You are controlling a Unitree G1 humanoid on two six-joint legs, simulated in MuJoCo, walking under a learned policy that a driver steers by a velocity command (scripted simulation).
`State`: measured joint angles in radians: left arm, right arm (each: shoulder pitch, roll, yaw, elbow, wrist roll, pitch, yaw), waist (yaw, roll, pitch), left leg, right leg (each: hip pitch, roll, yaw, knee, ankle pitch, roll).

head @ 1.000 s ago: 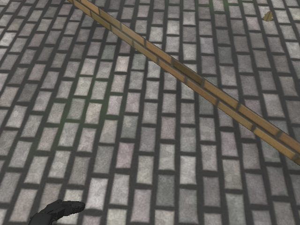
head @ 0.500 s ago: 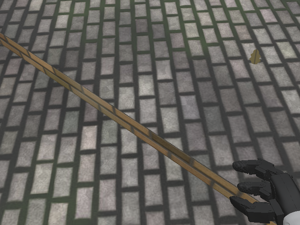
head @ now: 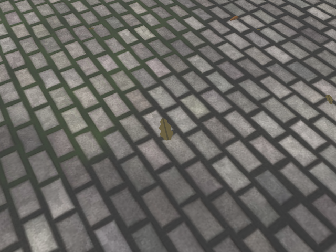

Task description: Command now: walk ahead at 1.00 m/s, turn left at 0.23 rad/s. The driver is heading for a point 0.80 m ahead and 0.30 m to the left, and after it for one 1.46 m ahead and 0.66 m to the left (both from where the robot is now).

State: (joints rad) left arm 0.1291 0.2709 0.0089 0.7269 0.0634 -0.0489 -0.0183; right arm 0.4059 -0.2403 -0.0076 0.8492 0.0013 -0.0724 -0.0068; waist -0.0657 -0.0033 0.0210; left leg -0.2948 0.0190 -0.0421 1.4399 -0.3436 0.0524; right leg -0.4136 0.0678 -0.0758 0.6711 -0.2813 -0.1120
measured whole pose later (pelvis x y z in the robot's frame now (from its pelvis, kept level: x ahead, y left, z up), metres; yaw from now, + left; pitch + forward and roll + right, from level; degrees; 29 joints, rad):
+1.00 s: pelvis +0.85 +0.22 +0.15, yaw +48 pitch +3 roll -2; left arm 0.45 0.33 0.06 0.82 0.01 -0.08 0.01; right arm -0.02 -0.35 -0.06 0.55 -0.04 0.00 0.07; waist 0.09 0.04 0.07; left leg -0.69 -0.03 0.03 0.75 -0.08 0.05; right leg -0.04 -0.03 -0.19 0.41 -0.39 0.02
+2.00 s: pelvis +0.98 +0.29 +0.16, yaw +22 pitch +1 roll +0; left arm 0.25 0.27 0.05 0.68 0.03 0.06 0.01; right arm 0.18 -0.28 -0.03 0.73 0.00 0.04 -0.03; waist 0.02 -0.01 0.02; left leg -0.31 -0.03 -0.04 0.59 -0.32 0.01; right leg -0.26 0.18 0.23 0.47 -0.20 -0.07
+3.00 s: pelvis +0.98 +0.30 +0.17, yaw +53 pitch -1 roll +0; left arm 0.30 0.28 0.03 0.82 0.02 0.05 0.00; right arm 0.15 -0.21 0.01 0.76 -0.02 0.02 -0.02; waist 0.04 -0.05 0.05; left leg -0.15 -0.05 -0.03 0.40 -0.24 0.05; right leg -0.30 -0.02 0.01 0.77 -0.46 0.01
